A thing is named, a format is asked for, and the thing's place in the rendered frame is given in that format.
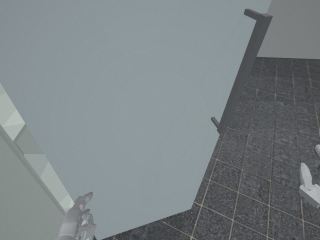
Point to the left robot hand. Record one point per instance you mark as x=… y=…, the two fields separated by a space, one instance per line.
x=72 y=222

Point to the right robot hand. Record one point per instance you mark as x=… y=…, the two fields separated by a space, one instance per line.
x=307 y=190

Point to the fridge door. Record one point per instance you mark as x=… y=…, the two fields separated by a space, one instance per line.
x=119 y=95

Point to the handle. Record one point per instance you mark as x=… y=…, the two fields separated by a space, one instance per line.
x=263 y=21

